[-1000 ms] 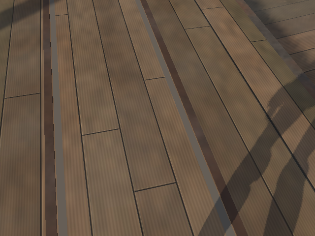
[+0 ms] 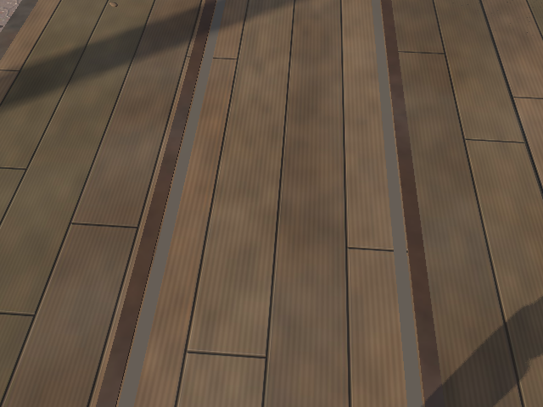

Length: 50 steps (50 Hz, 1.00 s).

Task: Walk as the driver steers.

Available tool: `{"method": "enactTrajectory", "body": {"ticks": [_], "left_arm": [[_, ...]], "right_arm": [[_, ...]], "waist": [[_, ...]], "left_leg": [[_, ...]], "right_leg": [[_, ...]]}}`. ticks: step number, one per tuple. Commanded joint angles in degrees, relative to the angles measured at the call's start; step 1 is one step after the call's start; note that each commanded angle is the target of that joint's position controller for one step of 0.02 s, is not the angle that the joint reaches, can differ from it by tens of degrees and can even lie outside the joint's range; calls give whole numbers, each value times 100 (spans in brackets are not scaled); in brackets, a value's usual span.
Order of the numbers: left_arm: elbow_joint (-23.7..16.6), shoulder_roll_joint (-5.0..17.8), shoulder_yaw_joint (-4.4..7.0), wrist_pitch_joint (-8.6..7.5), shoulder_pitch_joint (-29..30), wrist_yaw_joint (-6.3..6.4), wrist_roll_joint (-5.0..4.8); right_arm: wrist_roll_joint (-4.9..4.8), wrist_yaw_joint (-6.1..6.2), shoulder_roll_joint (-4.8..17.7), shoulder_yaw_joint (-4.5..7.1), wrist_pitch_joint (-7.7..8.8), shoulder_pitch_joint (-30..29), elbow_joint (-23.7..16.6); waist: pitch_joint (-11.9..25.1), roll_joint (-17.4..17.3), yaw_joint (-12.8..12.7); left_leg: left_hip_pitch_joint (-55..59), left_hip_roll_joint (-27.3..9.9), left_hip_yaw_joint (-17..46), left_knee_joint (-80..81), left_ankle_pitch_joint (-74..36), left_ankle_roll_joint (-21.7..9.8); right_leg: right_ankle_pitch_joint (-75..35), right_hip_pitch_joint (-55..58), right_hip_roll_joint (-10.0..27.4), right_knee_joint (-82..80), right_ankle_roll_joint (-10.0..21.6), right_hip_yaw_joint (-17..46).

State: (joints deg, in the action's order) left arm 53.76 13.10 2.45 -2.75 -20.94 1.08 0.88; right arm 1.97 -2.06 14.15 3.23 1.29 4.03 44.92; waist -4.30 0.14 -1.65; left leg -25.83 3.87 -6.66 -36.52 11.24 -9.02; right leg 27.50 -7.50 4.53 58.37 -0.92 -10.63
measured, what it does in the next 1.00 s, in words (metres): walks ahead, turning left: right foot, then left foot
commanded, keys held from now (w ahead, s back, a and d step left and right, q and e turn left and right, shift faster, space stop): q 0.36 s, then no key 0.64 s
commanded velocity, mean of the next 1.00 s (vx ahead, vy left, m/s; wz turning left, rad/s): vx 0.09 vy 0.00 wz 0.34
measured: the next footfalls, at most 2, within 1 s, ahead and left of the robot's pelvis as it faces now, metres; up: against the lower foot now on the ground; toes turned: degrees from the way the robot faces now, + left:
right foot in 0.54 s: +0.27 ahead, -0.10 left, +0.00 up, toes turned +20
left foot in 0.88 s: +0.13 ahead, +0.08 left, +0.00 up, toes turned +14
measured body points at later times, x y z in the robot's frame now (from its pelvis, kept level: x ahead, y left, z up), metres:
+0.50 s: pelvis +0.15 -0.02 +0.02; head +0.18 -0.01 +0.47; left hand +0.24 +0.27 -0.09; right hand +0.28 -0.29 -0.10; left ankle +0.09 +0.04 -0.71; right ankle +0.23 -0.12 -0.70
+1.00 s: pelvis +0.16 -0.03 +0.03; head +0.16 -0.02 +0.48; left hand +0.15 +0.24 -0.11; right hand +0.31 -0.26 -0.11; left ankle +0.10 +0.07 -0.71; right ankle +0.23 -0.12 -0.71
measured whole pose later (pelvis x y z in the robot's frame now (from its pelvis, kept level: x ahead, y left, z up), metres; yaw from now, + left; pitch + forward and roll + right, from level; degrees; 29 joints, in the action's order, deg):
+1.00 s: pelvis +0.16 -0.03 +0.03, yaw +19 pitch -2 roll +0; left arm 52.0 14.3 0.3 1.1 -12.2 0.7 0.6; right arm 0.7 1.4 13.9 0.1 -1.3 12.3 55.9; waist -2.3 0.9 -1.1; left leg -5.9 2.1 4.3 -23.1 15.2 -0.7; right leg 8.8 -12.2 -1.7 22.9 1.5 0.2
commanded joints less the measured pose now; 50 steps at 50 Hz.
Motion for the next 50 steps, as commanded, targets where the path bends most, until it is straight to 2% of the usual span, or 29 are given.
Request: {"method": "enactTrajectory", "body": {"ticks": [1, 2, 3, 4, 5, 7, 13, 18, 22, 24, 25, 26, 27, 28, 29, 30, 31, 32, 33, 34, 37, 40, 42, 43, 44, 45, 46, 47, 50], "left_arm": [[-884, 696, 116, -185, 471, -15, -102], [-782, 661, 108, -192, 374, 16, -85], [-792, 674, 124, -104, 392, 22, 27], [-760, 663, 125, 15, 238, 9, 119], [-776, 632, 131, 121, 193, -5, 150], [-836, 531, 110, 240, 182, -19, 120], [-1205, 670, 108, 352, 1059, 9, 72], [-1411, 764, 78, 360, 1553, 46, 9], [-1412, 796, 44, 301, 1486, 76, -50], [-1375, 802, 36, 270, 1278, 93, -76], [-1320, 786, 35, 244, 1064, 104, -65], [-1254, 790, 38, 187, 786, 129, -4], [-1285, 1126, 88, 137, 629, 185, 66], [-1382, 1491, 120, 200, 867, 163, -1], [-1259, 1180, 52, 236, 568, 112, -87], [-1263, 927, -27, 225, 716, 83, -79], [-1286, 791, -73, 235, 1013, 79, -48], [-1303, 763, -97, 240, 1216, 94, -17], [-1271, 783, -100, 236, 1270, 105, 10], [-1212, 798, -101, 236, 1242, 97, 25], [-1023, 869, -95, 237, 1044, 63, 10], [-859, 1006, -44, 288, 915, 22, 32], [-792, 1022, -34, 336, 1024, 16, -2], [-740, 980, -41, 336, 938, 16, -3], [-746, 884, -64, 310, 899, -3, -22], [-735, 755, -80, 307, 787, -28, -75], [-597, 729, -92, 334, 890, -22, -64], [-510, 735, -81, 348, 924, -18, -47], [-272, 779, -58, 326, 795, -41, -11]], "right_arm": [[-194, 198, 1362, 420, -54, 1451, 93], [-209, 212, 1020, 333, -37, 1206, 109], [-248, 236, 845, 280, -26, 993, 81], [-242, 238, 733, 228, -14, 829, 28], [-230, 217, 748, 215, 22, 863, 21], [-186, 191, 965, 267, 66, 990, 39], [-175, 260, 1045, 283, -71, 1415, -4], [-112, 314, 1111, 317, -183, 1668, -58], [-57, 324, 1068, 286, -237, 1616, -95], [-72, 334, 1064, 266, -259, 1444, -121], [-120, 345, 1063, 251, -264, 1275, -146], [-206, 358, 1032, 218, -240, 1074, -196], [-235, 360, 744, 119, -193, 1252, -300], [-231, 403, 614, 116, -250, 1799, -240], [-67, 431, 956, 184, -334, 1818, -97], [-71, 413, 972, 205, -374, 1638, -15], [-92, 385, 895, 189, -407, 1490, 25], [-114, 340, 844, 168, -442, 1392, 27], [-128, 296, 791, 137, -466, 1403, 75], [-148, 272, 739, 103, -477, 1405, 137], [-180, 278, 573, -4, -516, 1174, 249], [-200, 324, 581, -49, -523, 1025, 386], [-184, 351, 517, -92, -461, 1190, 580], [-136, 370, 588, -102, -403, 1125, 618], [-49, 393, 779, -93, -331, 1049, 611], [-76, 384, 1020, -59, -298, 765, 649], [-117, 341, 759, -133, -250, 619, 685], [-114, 333, 625, -188, -200, 595, 744], [-137, 391, 654, -213, -135, 781, 1016]], "waist": [[1227, -173, 603], [682, 179, 337], [501, 166, 163], [538, 88, 17], [627, 62, -36], [790, -21, -86], [828, -381, 239], [667, -471, 436], [596, -549, 459], [555, -595, 357], [534, -568, 196], [589, -445, -21], [977, 395, 59], [1044, 1372, 329], [1178, 957, 209], [866, 513, 256], [669, 382, 333], [572, 610, 388], [565, 853, 392], [609, 898, 378], [722, 868, 234], [695, 982, 126], [649, 838, 292], [605, 684, 268], [653, 368, 200], [426, -297, -82], [316, -358, 3], [208, -384, 10], [145, -478, 13]], "left_leg": [[3441, -2338, 3110, 1515, -3996, -1503], [2646, -1974, 2528, 1601, -4411, -1159], [2175, -1635, 2158, 1697, -4315, -924], [1858, -1446, 1930, 1769, -4367, -805], [1739, -1349, 1852, 1759, -4619, -748], [1665, -1193, 1712, 1701, -5015, -692], [1948, -1033, 2054, 1562, -4343, -320], [2392, -1182, 2660, 1337, -4020, -359], [2476, -1247, 2822, 1019, -4437, -366], [2296, -1175, 2921, 864, -4291, -215], [2108, -1041, 2927, 724, -3987, -50], [1750, -828, 2892, 451, -3496, 198], [1352, -434, 2440, -333, -2062, 502], [533, 675, 1583, -1203, 2152, 704], [545, 503, 1490, -2081, 2878, 750], [514, 403, 1621, -2412, 2517, 795], [547, 289, 1655, -2377, 2149, 873], [583, 202, 1639, -2160, 1884, 952], [713, 206, 1550, -1963, 1699, 1040], [831, 224, 1428, -1693, 1637, 1103], [1176, 83, 1126, -584, 1658, 1163], [1475, -34, 916, 385, 1258, 1054], [1998, -75, 791, 1517, 324, 925], [2335, -247, 1059, 1897, -159, 841], [2604, -701, 1588, 1903, -330, 736], [1975, -1005, 1913, 1777, -364, 547], [1337, -1063, 1962, 1938, 102, 493], [1104, -978, 1915, 2056, 380, 552], [1220, -811, 1756, 2125, 216, 638]], "right_leg": [[-320, -3197, -123, 2476, -24, 1165], [-511, -2919, 47, 1890, -30, 1167], [-561, -2665, 138, 1478, -62, 1218], [-621, -2346, 128, 1246, -112, 1210], [-650, -2200, 73, 1055, -160, 1186], [-854, -2187, -17, 715, -233, 1116], [-1487, -2662, -90, -175, -285, 1200], [-1300, -2813, -254, -784, -206, 1381], [-930, -2272, -428, -1448, 2, 1339], [-896, -1634, -514, -2128, 133, 1305], [-1220, -1119, -550, -2801, 202, 1255], [-2119, -333, -431, -3681, 301, 1376], [-3582, 497, 635, -3927, 580, 2383], [-6134, 757, 1856, -3782, 1510, 3731], [-6257, 446, 2049, -3730, 1980, 3950], [-5734, 172, 1686, -3772, 1870, 3463], [-5013, -70, 1280, -3882, 1574, 2934], [-4517, -156, 985, -4008, 1318, 2588], [-4470, -193, 749, -4038, 1202, 2317], [-4475, -159, 603, -4017, 1136, 2123], [-4019, 17, 574, -3990, 1135, 2083], [-3335, 0, 588, -3994, 1144, 2285], [-2853, -273, 492, -3894, 950, 2259], [-2542, -572, 461, -3907, 743, 2293], [-2178, -881, 368, -3817, 523, 2240], [-1574, -775, -109, -3901, 385, 1776], [-1564, -204, -225, -3903, 313, 1630], [-1726, 46, -186, -3868, 301, 1656], [-2116, 92, -49, -3849, 368, 1721]]}}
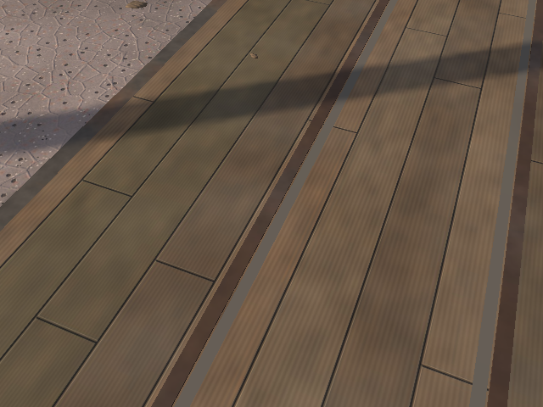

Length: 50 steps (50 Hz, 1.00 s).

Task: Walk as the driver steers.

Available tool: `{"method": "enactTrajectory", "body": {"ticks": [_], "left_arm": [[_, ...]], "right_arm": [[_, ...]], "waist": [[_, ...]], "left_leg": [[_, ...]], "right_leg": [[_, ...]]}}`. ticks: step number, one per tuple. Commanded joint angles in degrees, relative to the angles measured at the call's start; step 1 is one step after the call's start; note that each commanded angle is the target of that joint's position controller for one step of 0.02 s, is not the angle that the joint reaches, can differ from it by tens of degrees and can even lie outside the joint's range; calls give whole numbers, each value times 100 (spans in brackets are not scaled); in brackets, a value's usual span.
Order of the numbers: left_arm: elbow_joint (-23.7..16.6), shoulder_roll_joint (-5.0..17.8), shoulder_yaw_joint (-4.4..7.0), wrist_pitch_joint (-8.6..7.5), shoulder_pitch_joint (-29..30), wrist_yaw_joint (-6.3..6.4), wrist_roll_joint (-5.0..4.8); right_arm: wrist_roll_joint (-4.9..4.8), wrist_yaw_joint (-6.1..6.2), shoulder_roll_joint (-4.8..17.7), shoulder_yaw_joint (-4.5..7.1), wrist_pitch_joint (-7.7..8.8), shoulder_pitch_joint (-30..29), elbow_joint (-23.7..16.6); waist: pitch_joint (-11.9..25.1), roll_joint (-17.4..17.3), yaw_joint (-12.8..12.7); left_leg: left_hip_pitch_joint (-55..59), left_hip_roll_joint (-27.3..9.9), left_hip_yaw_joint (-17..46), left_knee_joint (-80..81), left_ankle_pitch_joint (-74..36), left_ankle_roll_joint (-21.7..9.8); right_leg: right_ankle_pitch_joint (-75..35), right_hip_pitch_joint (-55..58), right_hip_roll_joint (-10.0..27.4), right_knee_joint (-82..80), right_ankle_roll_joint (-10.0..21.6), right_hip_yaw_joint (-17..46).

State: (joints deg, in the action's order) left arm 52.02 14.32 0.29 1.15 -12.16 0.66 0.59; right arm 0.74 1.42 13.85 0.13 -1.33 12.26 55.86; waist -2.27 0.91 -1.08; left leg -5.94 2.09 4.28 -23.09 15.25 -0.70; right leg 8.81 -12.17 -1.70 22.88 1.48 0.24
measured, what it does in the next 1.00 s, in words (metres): walks ahead: left foot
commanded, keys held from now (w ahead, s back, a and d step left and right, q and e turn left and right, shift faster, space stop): w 0.56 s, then w+e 0.44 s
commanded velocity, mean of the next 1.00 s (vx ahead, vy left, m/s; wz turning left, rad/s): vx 0.38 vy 0.00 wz -0.13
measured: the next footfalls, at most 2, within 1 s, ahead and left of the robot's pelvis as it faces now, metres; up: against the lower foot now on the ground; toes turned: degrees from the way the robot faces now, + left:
left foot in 0.78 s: +0.45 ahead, +0.06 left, +0.00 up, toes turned -2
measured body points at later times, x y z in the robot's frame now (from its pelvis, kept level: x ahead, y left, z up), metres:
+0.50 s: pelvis +0.12 -0.04 +0.01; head +0.13 -0.06 +0.45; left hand +0.08 +0.21 -0.13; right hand +0.21 -0.30 -0.14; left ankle +0.13 +0.09 -0.67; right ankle +0.07 -0.11 -0.74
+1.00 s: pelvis +0.39 +0.00 +0.00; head +0.41 +0.00 +0.45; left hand +0.50 +0.24 -0.14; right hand +0.38 -0.28 -0.13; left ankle +0.41 +0.06 -0.74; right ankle +0.38 -0.14 -0.66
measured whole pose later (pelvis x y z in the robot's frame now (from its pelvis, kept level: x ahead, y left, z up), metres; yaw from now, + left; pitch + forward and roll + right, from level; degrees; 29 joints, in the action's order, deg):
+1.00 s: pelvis +0.39 +0.00 +0.00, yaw -12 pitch -1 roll +1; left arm 54.1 15.0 3.8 -0.9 -13.6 -1.8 1.6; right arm 1.0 0.5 13.4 2.8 5.8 16.3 55.0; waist -3.0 2.3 -0.2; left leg -8.5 1.7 -10.7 -18.8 10.4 -4.5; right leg 13.4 -31.5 3.9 64.2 4.7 0.3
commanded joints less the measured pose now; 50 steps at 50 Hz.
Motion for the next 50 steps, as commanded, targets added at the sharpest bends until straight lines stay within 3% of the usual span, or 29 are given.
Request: {"method": "enactTrajectory", "body": {"ticks": [1, 3, 5, 6, 8, 11, 13, 14, 15, 16, 17, 18, 19, 21, 24, 29, 33, 36, 37, 38, 39, 40, 41, 42, 43, 45, 46, 48, 50], "left_arm": [[1, 621, 145, -73, -158, -4, 18], [58, 664, 182, -57, -105, -24, 45], [-39, 506, 162, -52, 181, -81, 112], [-85, 438, 147, -80, 263, -100, 139], [-148, 551, 190, -180, 310, -130, 129], [-189, 550, 221, -339, 264, -195, 82], [41, 409, 231, -388, -402, -185, 46], [294, 482, 286, -409, -1016, -147, 50], [477, 803, 381, -468, -1709, -76, 111], [593, 1484, 531, -480, -2364, -60, 81], [650, 1225, 466, -429, -2093, -72, 83], [415, 921, 386, -448, -1431, -100, 83], [297, 765, 345, -499, -1055, -116, 79], [309, 603, 277, -599, -992, -83, 51], [570, 510, 225, -671, -1512, -68, 16], [759, 386, 154, -651, -1831, -36, 22], [825, 535, 187, -647, -1840, -8, 30], [766, 656, 234, -636, -1472, 10, 27], [747, 698, 255, -627, -1371, 1, 24], [708, 687, 260, -616, -1274, -21, -3], [538, 394, 193, -618, -1375, -51, -36], [464, -303, 88, -557, -2157, -41, -201], [505, 402, 252, -483, -1777, -10, -23], [400, 473, 317, -469, -1309, -52, 4], [345, 326, 307, -468, -1104, -94, -1], [332, 197, 333, -341, -1085, -181, 110], [305, 114, 334, -272, -1061, -215, 118], [158, 43, 340, -181, -778, -268, 117], [-15, 50, 343, -131, -356, -316, 122]], "right_arm": [[-18, 44, 675, 93, 132, 90, 12], [-8, 31, 889, 186, 79, 272, 92], [4, 17, 1110, 286, 49, 515, 146], [6, 18, 1130, 324, 61, 526, 155], [50, -4, 1030, 341, 146, 516, 151], [19, -42, 1000, 383, 292, 467, 193], [-33, -67, 1002, 407, 323, 210, 150], [-9, -75, 921, 394, 340, 168, 116], [33, -103, 640, 314, 390, 49, 10], [5, -154, 215, 196, 450, -42, -256], [130, -169, 666, 295, 437, -83, -259], [115, -227, 687, 308, 452, -157, -235], [79, -291, 573, 278, 484, -83, -157], [146, -354, 496, 262, 485, -36, -87], [150, -380, 419, 242, 408, -293, -171], [115, -379, 231, 138, 372, -1478, -666], [48, -348, 266, 107, 400, -1874, -950], [34, -254, 498, 203, 474, -1235, -884], [30, -200, 625, 276, 521, -552, -689], [68, -131, 784, 367, 582, 392, -415], [225, -40, 1251, 500, 623, 1271, -329], [312, -70, 1670, 586, 574, 1236, -397], [114, -111, 1203, 532, 506, 739, -504], [61, -118, 766, 419, 528, 133, -613], [61, -135, 530, 363, 582, -120, -628], [49, -87, 311, 302, 676, -31, -493], [36, -84, 273, 291, 735, 110, -434], [-7, -83, 325, 311, 829, 338, -353], [13, -76, 388, 331, 857, 505, -312]], "waist": [[74, -520, -18], [-145, -655, 86], [-662, -987, 275], [-828, -1109, 310], [-819, -943, 291], [-662, -841, 186], [-513, -686, -194], [-369, -384, -412], [-170, 520, -692], [162, 1892, -785], [-217, 1156, -465], [-594, 452, -156], [-618, 232, 6], [-415, 253, 104], [-241, 318, 41], [-522, 346, -173], [-555, 441, -183], [-225, 436, 211], [143, 398, 483], [655, 232, 880], [1403, -356, 1070], [2038, -1572, 560], [1542, -708, 523], [640, -420, 321], [259, -346, 213], [44, -531, -9], [72, -540, -48], [2, -495, -81], [-102, -446, -52]], "left_leg": [[-652, -595, 651, 849, 320, -232], [-725, -597, 887, 944, 2069, -508], [-729, -1174, 1705, 1482, 3276, -934], [-714, -1528, 2067, 1720, 3309, -1137], [-346, -1743, 2178, 1820, 2619, -1298], [-175, -1490, 1548, 1537, 1654, -1187], [-936, -1174, 1008, 1091, 1348, -999], [-1481, -938, 790, 540, 1182, -898], [-2151, -474, 197, -882, 861, -698], [-3228, 286, -565, -2583, 1468, -474], [-3443, 32, -126, -3548, 1588, -585], [-3500, -296, 12, -3848, 985, -651], [-3340, -480, -26, -3804, 481, -617], [-3104, -638, -222, -3622, -129, -455], [-3328, -619, -522, -3546, -420, -252], [-3414, -513, -878, -2317, -878, -30], [-2799, -322, -920, -1301, -1176, -121], [-1778, -117, -840, -938, -919, -348], [-1009, 19, -853, -738, -816, -441], [237, -94, -757, -416, -965, -549], [1579, -1411, 616, -233, 160, -743], [2667, -2909, 3249, 476, 759, -1383], [1903, -2655, 3509, 929, 1737, -1333], [972, -2420, 2483, 1097, 1725, -1158], [315, -2153, 1720, 1287, 952, -1030], [-321, -1786, 662, 1422, -105, -797], [-388, -1762, 402, 1458, -451, -782], [-350, -1751, -23, 1587, -839, -806], [-241, -1716, -393, 1666, -1060, -800]], "right_leg": [[200, 547, 511, -305, 126, 585], [1623, 1, 130, 190, 177, 263], [1801, -886, -115, 990, 163, -145], [1481, -1175, 5, 1468, 161, -235], [1519, -1655, 269, 1975, 188, -92], [1408, -1275, 325, 1426, 233, -212], [781, 197, 87, 466, 266, -538], [787, 1156, -70, 159, 250, -501], [1560, 1986, 715, -556, 361, 680], [3330, 2486, 2118, -1670, 870, 3312], [3760, 1804, 2426, -1782, 1165, 3869], [3510, 1331, 2211, -1708, 1118, 3314], [2781, 1100, 1919, -1733, 1002, 2701], [1229, 1166, 1509, -1751, 821, 1765], [-659, 1513, 1343, -1571, 852, 1066], [-1831, 1287, 1168, -1563, 940, 587], [-2567, 1289, 1266, -1378, 966, 714], [-3990, 1429, 1315, -648, 791, 719], [-4461, 1420, 1203, 107, 701, 668], [-3981, 958, 942, 1236, 590, 515], [-2001, -64, 575, 2848, 525, 328], [2190, -1856, -300, 4695, 359, 37], [1851, -2235, 41, 5157, 476, 408], [1237, -2291, 324, 5014, 501, 393], [902, -2111, 510, 4780, 490, 354], [738, -1737, 692, 4508, 412, 319], [687, -1678, 704, 4469, 384, 278], [452, -1973, 772, 4365, 328, 209], [45, -2406, 832, 4184, 268, 144]]}}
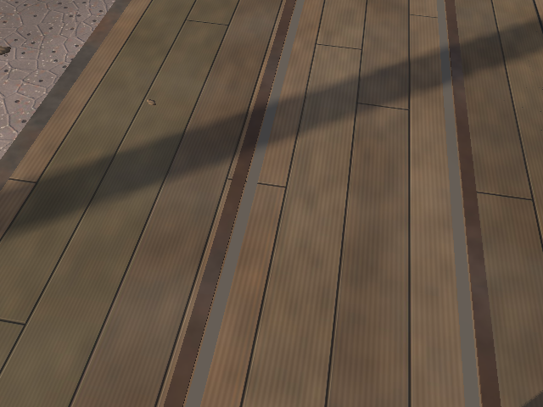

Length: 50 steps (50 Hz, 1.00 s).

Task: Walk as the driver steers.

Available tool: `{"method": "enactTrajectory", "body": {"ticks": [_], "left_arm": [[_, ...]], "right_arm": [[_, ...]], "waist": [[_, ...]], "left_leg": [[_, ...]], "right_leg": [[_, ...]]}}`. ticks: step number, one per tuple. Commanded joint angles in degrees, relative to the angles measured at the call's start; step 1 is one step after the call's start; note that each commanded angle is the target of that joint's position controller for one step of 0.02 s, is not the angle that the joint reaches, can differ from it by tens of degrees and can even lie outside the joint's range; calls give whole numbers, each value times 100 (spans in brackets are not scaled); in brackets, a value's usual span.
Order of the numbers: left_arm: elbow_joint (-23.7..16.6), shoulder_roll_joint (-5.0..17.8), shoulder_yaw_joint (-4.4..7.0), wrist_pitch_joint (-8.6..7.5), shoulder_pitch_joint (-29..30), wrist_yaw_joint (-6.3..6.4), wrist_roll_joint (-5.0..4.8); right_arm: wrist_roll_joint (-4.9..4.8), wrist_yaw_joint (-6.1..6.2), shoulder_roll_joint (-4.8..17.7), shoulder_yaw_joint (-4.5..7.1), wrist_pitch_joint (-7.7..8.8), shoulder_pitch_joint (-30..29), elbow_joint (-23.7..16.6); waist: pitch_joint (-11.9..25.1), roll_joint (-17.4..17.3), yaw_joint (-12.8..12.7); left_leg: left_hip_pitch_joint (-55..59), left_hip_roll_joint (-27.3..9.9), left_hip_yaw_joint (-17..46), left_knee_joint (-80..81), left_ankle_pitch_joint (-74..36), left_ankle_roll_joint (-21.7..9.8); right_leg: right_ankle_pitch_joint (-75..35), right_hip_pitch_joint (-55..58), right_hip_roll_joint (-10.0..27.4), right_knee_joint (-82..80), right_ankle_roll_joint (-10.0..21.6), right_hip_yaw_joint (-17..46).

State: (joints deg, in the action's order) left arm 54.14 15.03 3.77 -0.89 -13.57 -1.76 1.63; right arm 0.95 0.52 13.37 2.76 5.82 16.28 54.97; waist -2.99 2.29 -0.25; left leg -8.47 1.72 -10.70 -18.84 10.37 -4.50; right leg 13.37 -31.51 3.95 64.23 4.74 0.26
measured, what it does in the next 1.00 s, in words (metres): walks ahead, turning right: right foot, then left foot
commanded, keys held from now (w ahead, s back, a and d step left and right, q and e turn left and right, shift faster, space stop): w+e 0.62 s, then w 0.38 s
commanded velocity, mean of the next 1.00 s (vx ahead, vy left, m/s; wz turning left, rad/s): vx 0.50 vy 0.00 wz -0.46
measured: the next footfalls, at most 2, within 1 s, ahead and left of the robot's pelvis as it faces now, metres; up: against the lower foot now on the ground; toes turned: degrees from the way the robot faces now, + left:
right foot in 0.32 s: +0.31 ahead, -0.11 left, +0.00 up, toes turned -17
left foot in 0.86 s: +0.67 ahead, -0.08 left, +0.00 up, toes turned -25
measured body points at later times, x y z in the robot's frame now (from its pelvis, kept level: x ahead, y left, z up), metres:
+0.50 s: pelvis +0.27 -0.07 -0.01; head +0.30 -0.08 +0.44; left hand +0.41 +0.18 -0.14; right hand +0.29 -0.34 -0.14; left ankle +0.28 +0.10 -0.65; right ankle +0.27 -0.10 -0.74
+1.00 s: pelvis +0.56 -0.11 -0.01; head +0.59 -0.11 +0.44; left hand +0.72 +0.11 -0.15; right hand +0.53 -0.39 -0.12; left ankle +0.64 -0.06 -0.74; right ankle +0.41 -0.17 -0.65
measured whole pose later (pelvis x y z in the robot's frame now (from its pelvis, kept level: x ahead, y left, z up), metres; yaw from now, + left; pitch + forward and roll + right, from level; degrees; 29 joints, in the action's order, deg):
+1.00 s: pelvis +0.56 -0.11 -0.01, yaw -27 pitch +0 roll +0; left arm 51.1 15.6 3.0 -3.1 -18.2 -0.7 1.6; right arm 1.5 -0.6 14.2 2.6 3.9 12.7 47.7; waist -2.7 2.1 -1.1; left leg -16.3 2.6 -3.9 -25.6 9.6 -4.0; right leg 19.0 -20.0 -2.9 65.4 4.8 3.5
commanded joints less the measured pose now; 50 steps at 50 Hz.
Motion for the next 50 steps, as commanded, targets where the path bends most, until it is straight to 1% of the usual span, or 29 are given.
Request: {"method": "enactTrajectory", "body": {"ticks": [1, 5, 10, 13, 14, 15, 16, 17, 18, 19, 20, 21, 22, 23, 24, 27, 32, 37, 38, 40, 41, 42, 43, 44, 45, 46, 47, 48, 50], "left_arm": [[-314, -15, -8, 84, -1, -97, 15], [-661, -81, -83, 40, 878, -183, 3], [-1018, -53, -141, 12, 1644, -239, 47], [-1004, 82, -73, 17, 1365, -191, 73], [-907, 168, -22, 8, 975, -161, 74], [-749, 295, 57, -27, 404, -123, 74], [-472, 517, 186, -77, -493, -48, 128], [-417, 1134, 373, -79, -959, 46, 192], [-553, 1543, 459, -6, -822, 57, 39], [-510, 1368, 415, 56, -764, 102, -48], [-490, 1100, 350, 38, -474, 142, -94], [-519, 830, 286, -8, -180, 157, -92], [-538, 685, 237, -63, -10, 186, -140], [-570, 598, 198, -126, 67, 191, -154], [-561, 602, 187, -197, -15, 181, -177], [-499, 818, 229, -283, -372, 157, -175], [-437, 827, 218, -259, -988, 155, -153], [-310, 762, 146, -286, -1411, 233, -86], [-303, 809, 146, -297, -1383, 256, -72], [-337, 958, 163, -330, -1124, 286, -56], [-332, 1030, 176, -344, -1048, 279, -34], [-326, 1031, 167, -354, -973, 248, -32], [-465, 707, 74, -380, -1063, 218, -53], [-459, 189, -4, -362, -2015, 183, -276], [-351, 669, 40, -334, -1688, 222, -69], [-459, 706, 62, -328, -1120, 187, -47], [-546, 621, 27, -337, -785, 149, -40], [-584, 557, 21, -301, -668, 113, -11], [-544, 427, -19, -191, -789, 48, 62]], "right_arm": [[5, 16, 435, 67, 139, 198, -196], [7, 25, 450, 52, 128, 442, -116], [22, 104, 628, 89, 28, 953, 53], [44, 162, 818, 138, -89, 939, 72], [52, 166, 910, 168, -148, 912, 62], [48, 152, 986, 192, -209, 898, 31], [27, 120, 996, 198, -244, 801, -54], [-41, 66, 556, 107, -220, 879, -333], [-61, -35, 517, 129, -147, 536, -784], [-4, -57, 760, 164, -77, -218, -932], [-66, -76, 653, 119, 7, -251, -971], [-50, -57, 628, 124, 19, -87, -850], [66, -48, 619, 129, -69, -14, -842], [158, -62, 559, 118, -185, 136, -805], [195, -85, 526, 118, -280, 138, -836], [190, -134, 450, 93, -409, -323, -1062], [146, -170, 481, 40, -408, -1439, -1477], [93, -237, 461, -47, -299, -2095, -1739], [86, -237, 511, -39, -278, -2056, -1759], [77, -198, 684, 28, -234, -1475, -1615], [63, -146, 815, 93, -202, -897, -1431], [71, -79, 921, 152, -147, -51, -1179], [191, 11, 1270, 234, -100, 835, -1075], [254, -17, 1872, 395, -141, 1041, -962], [83, -84, 1338, 305, -217, 595, -1004], [27, -101, 934, 205, -216, 15, -1112], [59, -121, 685, 136, -188, -216, -1095], [58, -108, 605, 99, -151, -192, -1011], [16, -109, 525, 59, -66, -17, -816]], "waist": [[-85, -566, -111], [-271, -525, 40], [-333, -560, 269], [-57, -774, 58], [165, -830, -115], [502, -834, -323], [962, -577, -748], [1542, 264, -769], [1852, 899, -554], [1183, -45, -660], [610, -186, -431], [267, -485, -130], [177, -482, 63], [268, -384, 182], [321, -343, 221], [213, -185, 142], [60, 84, -277], [-21, 172, -544], [-40, 199, -484], [66, 257, -145], [336, 239, 106], [775, 26, 528], [1487, -464, 808], [2136, -2028, 369], [1560, -1042, 291], [679, -539, 178], [379, -284, 132], [229, -451, 56], [268, -726, -85]], "left_leg": [[72, -1640, 927, 1253, -709, -409], [233, -1460, 260, 1183, -1453, -313], [1144, -1680, -181, 838, -2603, -250], [1592, -1757, -458, -130, -4895, -191], [1652, -1775, -503, -795, -5489, -198], [1529, -1790, -503, -1723, -5438, -188], [821, -1704, -577, -3112, -4484, -27], [-1095, -1289, -533, -5009, -1229, 224], [-3003, -27, 370, -6599, 2148, 501], [-3653, -436, 1151, -6501, 1554, 429], [-3548, -664, 1168, -6010, 1000, 384], [-3159, -846, 1184, -5439, 788, 390], [-2798, -918, 1212, -5122, 758, 464], [-2477, -950, 1228, -4910, 721, 540], [-2390, -922, 1186, -4778, 732, 612], [-2637, -885, 1047, -4152, 276, 767], [-3131, -722, 1028, -2799, -701, 780], [-2845, -481, 897, -1715, -1063, 486], [-2648, -441, 922, -1537, -969, 386], [-1744, -235, 897, -1204, -532, 166], [-1060, -44, 829, -1100, -261, 61], [-29, -56, 816, -751, -406, -74], [1301, -1168, 2011, -713, 284, -334], [2640, -2645, 4919, -74, 592, -1218], [2044, -2458, 5410, 398, 1430, -1135], [1152, -2234, 4365, 470, 1423, -1017], [624, -1943, 3665, 580, 778, -883], [346, -1701, 3113, 653, 136, -762], [64, -1436, 2530, 779, -665, -649]], "right_leg": [[-624, -650, 280, -118, -86, 106], [-1383, -659, 156, -1470, -149, -224], [-1148, -468, -59, -2576, 87, -752], [-281, 194, -523, -2804, 403, -1042], [34, 619, -730, -2882, 540, -1091], [196, 1264, -917, -3104, 690, -1058], [16, 2531, -906, -3623, 897, -763], [703, 4222, 565, -3759, 1394, 1269], [412, 5057, 1658, -4686, 2141, 4283], [7, 4685, 1480, -4887, 1907, 3503], [-544, 3931, 1338, -4953, 1702, 2776], [-1285, 3254, 1014, -5024, 1428, 2230], [-1808, 2820, 733, -5064, 1295, 1824], [-2114, 2587, 558, -5089, 1239, 1576], [-2405, 2494, 459, -5093, 1249, 1490], [-2458, 2301, 256, -5210, 1175, 1349], [-2391, 2785, 159, -5174, 931, 1476], [-2953, 3385, 364, -5000, 773, 1498], [-3106, 3456, 453, -4946, 715, 1535], [-4003, 3414, 502, -4567, 512, 1451], [-4713, 3424, 412, -3940, 431, 1358], [-4656, 3194, 135, -2877, 332, 1098], [-3033, 2303, -179, -1303, 245, 889], [1298, 474, -1284, 619, -29, 422], [1415, -162, -965, 1062, 71, 790], [852, -240, -685, 956, 68, 760], [535, -140, -496, 672, 60, 696], [452, -31, -361, 430, 37, 629], [365, 295, -267, 125, -65, 500]]}}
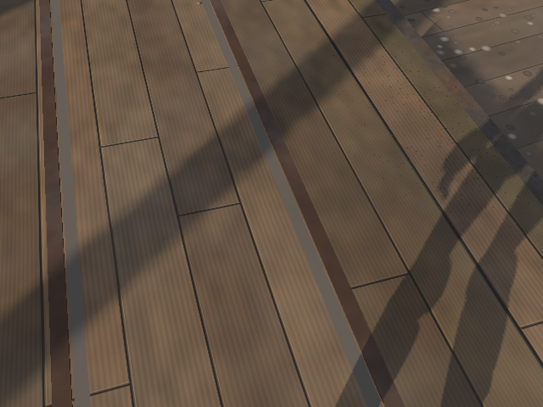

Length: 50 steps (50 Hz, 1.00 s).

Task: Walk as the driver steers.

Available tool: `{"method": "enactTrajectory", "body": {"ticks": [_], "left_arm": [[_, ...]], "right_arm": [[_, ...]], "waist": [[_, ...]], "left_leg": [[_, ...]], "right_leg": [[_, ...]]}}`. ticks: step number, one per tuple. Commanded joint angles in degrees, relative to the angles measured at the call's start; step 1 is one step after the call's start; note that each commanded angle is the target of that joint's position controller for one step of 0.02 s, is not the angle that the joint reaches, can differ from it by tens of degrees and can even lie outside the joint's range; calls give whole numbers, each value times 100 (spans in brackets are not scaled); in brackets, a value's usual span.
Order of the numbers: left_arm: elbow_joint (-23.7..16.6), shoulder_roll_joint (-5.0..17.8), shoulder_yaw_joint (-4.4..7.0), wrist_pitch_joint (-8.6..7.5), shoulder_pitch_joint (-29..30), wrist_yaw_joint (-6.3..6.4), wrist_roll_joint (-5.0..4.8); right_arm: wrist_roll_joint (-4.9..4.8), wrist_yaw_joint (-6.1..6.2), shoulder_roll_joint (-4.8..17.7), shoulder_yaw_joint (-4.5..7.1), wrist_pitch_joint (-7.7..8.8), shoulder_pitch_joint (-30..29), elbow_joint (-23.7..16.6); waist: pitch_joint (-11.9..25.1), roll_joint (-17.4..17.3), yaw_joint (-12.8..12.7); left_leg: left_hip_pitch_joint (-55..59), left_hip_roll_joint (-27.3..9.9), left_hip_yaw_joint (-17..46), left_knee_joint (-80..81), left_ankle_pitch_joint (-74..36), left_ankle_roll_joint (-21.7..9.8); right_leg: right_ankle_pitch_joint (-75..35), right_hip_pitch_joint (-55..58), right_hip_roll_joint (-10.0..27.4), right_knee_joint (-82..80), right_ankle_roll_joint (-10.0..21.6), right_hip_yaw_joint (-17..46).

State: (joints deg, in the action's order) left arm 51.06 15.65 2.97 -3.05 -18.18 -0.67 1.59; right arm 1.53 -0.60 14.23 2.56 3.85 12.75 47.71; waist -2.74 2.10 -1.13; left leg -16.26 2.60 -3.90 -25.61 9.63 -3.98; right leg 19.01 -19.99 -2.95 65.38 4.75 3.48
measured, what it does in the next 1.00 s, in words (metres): walks ahead, turning left: right foot, then left foot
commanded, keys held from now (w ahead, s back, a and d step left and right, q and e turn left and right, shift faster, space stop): w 0.12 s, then w+q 0.88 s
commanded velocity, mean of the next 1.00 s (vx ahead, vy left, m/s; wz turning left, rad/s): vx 0.50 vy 0.00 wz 0.36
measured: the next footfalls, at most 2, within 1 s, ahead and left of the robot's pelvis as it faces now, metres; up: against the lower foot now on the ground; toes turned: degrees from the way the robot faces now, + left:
right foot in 0.38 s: +0.36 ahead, -0.11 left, +0.00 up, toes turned +4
left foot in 0.92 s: +0.56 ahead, +0.16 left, +0.00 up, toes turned +29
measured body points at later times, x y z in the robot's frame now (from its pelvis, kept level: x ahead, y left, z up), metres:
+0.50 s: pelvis +0.26 -0.03 +0.00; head +0.28 -0.05 +0.45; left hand +0.38 +0.23 -0.10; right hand +0.30 -0.30 -0.15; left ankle +0.14 +0.08 -0.66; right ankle +0.32 -0.11 -0.74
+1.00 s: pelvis +0.48 +0.07 -0.02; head +0.52 +0.09 +0.43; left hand +0.39 +0.32 -0.16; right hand +0.75 -0.09 -0.12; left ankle +0.52 +0.14 -0.74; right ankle +0.39 -0.11 -0.64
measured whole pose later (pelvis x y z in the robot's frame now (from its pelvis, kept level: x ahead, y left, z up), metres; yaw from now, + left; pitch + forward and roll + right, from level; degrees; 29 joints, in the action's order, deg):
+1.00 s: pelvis +0.48 +0.07 -0.02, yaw +27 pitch +1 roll +0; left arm 50.7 13.7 2.8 -3.1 -18.9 -0.1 1.0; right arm 1.7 -1.5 15.1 3.7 0.8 6.7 44.2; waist -3.9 0.4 -2.1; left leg -23.5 4.5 -5.0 -35.1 12.7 -7.8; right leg 24.9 -14.8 4.5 67.4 -0.7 -5.3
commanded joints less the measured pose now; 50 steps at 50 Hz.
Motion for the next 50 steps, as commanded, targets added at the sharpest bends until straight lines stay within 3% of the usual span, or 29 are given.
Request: {"method": "enactTrajectory", "body": {"ticks": [1, 4, 7, 10, 13, 16, 17, 18, 19, 20, 21, 22, 23, 25, 30, 35, 39, 41, 42, 44, 45, 46, 47, 48, 49, 50], "left_arm": [[-235, 315, 45, 56, -315, -81, 78], [-402, 236, -7, 102, 251, -132, 99], [-673, 140, -83, 83, 1083, -159, 83], [-856, 8, -170, 48, 1673, -167, 44], [-961, 76, -180, 5, 1994, -124, 4], [-981, 249, -126, -78, 1824, -61, -15], [-868, 342, -79, -122, 1419, -25, -8], [-628, 494, -2, -197, 671, 36, 40], [-492, 899, 115, -266, -254, 127, 180], [-533, 1481, 262, -211, -529, 165, 269], [-566, 1154, 226, -115, -327, 137, 110], [-633, 661, 98, -100, 133, 117, 55], [-647, 388, 38, -133, 423, 96, 25], [-563, 204, -7, -214, 510, 128, -4], [-344, 325, 69, -389, 144, 127, -73], [-179, 357, 89, -362, -117, 116, -39], [-33, 555, 148, -306, -449, 156, -36], [37, 633, 170, -228, -564, 182, -26], [53, 702, 183, -189, -561, 197, -18], [77, 898, 231, -80, -553, 213, -15], [42, 948, 238, -20, -493, 204, -41], [-105, 831, 198, -9, -464, 190, -29], [-554, 71, 43, -54, -637, 68, -50], [-754, 592, 136, -124, 114, 43, -13], [-880, 535, 115, -188, 502, 20, -87], [-814, 484, 78, -249, 406, 35, -100]], "right_arm": [[-68, -8, 466, 87, 180, 470, -9], [-110, -15, 583, 117, 227, 752, 168], [-132, -16, 522, 93, 193, 1035, 325], [-137, 1, 616, 112, 172, 1319, 456], [-104, 30, 710, 133, 125, 1507, 533], [-65, 70, 826, 175, 81, 1368, 517], [-70, 75, 876, 195, 73, 1263, 495], [-103, 60, 832, 189, 67, 1190, 478], [-163, 39, 623, 136, 87, 1093, 295], [-336, 53, -25, 12, 67, 1590, 64], [-180, 105, 570, 155, -26, 1572, 162], [-118, 79, 616, 202, -69, 1296, 184], [-105, 22, 456, 177, -80, 1076, 162], [6, -69, 377, 201, -205, 995, 152], [45, -217, 246, 193, -389, 369, -123], [32, -320, 159, 100, -379, -606, -491], [65, -387, 182, 44, -363, -1282, -788], [90, -386, 241, 59, -362, -1389, -874], [99, -368, 274, 77, -365, -1325, -879], [107, -298, 415, 164, -339, -690, -734], [130, -236, 530, 249, -277, 103, -495], [196, -137, 957, 416, -239, 1070, -212], [134, -65, 1701, 574, -249, 897, -306], [-21, -28, 1697, 584, -328, 1194, -406], [-47, 25, 1501, 532, -351, 914, -292], [-96, 42, 1151, 443, -324, 627, -286]], "waist": [[260, -705, -19], [79, -656, 29], [-108, -610, 199], [-125, -625, 350], [-83, -642, 438], [11, -711, 248], [166, -696, 47], [558, -439, -285], [1272, 53, -638], [1927, 1249, -438], [1776, 790, -364], [952, 296, -171], [474, 181, -75], [185, 431, 133], [113, 225, 207], [-138, 207, 51], [-284, 199, -135], [-279, 216, -140], [-198, 267, -82], [249, 368, 221], [715, 216, 580], [1328, -286, 980], [1686, -1669, 510], [1917, -839, 908], [1072, -562, 749], [572, -280, 487]], "left_leg": [[856, -1495, 1706, 1497, -919, -738], [946, -1453, 1362, 1787, -1096, -825], [1018, -1243, 1068, 1899, -1354, -772], [1049, -1141, 978, 1734, -1813, -716], [1316, -1246, 1142, 1401, -2244, -710], [1488, -1398, 1433, 928, -2585, -614], [1443, -1346, 1450, 519, -2882, -544], [1197, -1069, 1247, -386, -2924, -430], [344, -717, 984, -1806, -1785, -300], [-1483, 138, 360, -3545, 1580, -78], [-1973, -47, 654, -4260, 2052, -159], [-2092, -338, 794, -4376, 1570, -183], [-1998, -530, 771, -4207, 1170, -135], [-1715, -720, 702, -3960, 861, -11], [-2208, -838, 587, -3819, 87, 175], [-2291, -808, 305, -2431, -817, 229], [-2020, -703, -115, -1481, -702, 2], [-1870, -555, -291, -1210, -268, -177], [-1637, -393, -407, -1109, 25, -287], [-798, 56, -578, -940, 624, -553], [206, 275, -548, -532, 474, -717], [1731, -286, 426, -204, 835, -991], [3453, -2048, 3462, 183, 885, -1770], [3507, -2273, 4706, 922, 706, -1963], [2973, -2138, 3648, 941, 169, -1796], [2127, -1883, 3017, 987, -592, -1564]], "right_leg": [[-224, -902, 442, -69, -108, 98], [-640, -1456, 676, -541, -261, -152], [-1214, -1715, 817, -1490, -419, -412], [-1630, -1386, 667, -2486, -519, -585], [-1656, -1132, 506, -3004, -509, -611], [-1168, -568, 393, -3408, -357, -498], [-996, -8, 280, -3663, -280, -513], [-1142, 1034, 282, -4066, -143, -479], [-600, 2400, 1269, -4198, 133, 493], [-32, 3773, 2832, -4609, 645, 2690], [471, 3289, 2896, -4943, 805, 3385], [632, 2575, 2611, -5064, 677, 2551], [138, 1940, 2313, -5284, 557, 1788], [-721, 1334, 1906, -5527, 309, 807], [-1806, 1411, 1838, -5771, 393, -211], [-2240, 1541, 1686, -5772, 351, -1029], [-2680, 1991, 1866, -5625, 285, -1391], [-3392, 2349, 1935, -5301, 221, -1564], [-4247, 2483, 1941, -4973, 179, -1680], [-5839, 2637, 1937, -3706, 132, -1840], [-5620, 2317, 1858, -2521, 43, -1949], [-4023, 1150, 1703, -854, -162, -1972], [1158, -1544, 625, 1119, -546, -1711], [1175, -2266, 318, 1688, -575, -422], [505, -2632, 684, 1529, -494, -234], [44, -2307, 897, 926, -466, -247]]}}
Keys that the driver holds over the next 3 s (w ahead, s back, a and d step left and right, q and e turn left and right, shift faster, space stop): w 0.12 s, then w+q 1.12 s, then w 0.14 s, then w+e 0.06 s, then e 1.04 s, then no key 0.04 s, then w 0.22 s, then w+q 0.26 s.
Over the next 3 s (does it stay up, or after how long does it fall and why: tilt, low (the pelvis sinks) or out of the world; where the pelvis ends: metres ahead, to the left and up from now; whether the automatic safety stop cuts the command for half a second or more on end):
stays up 0.94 0.27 0.00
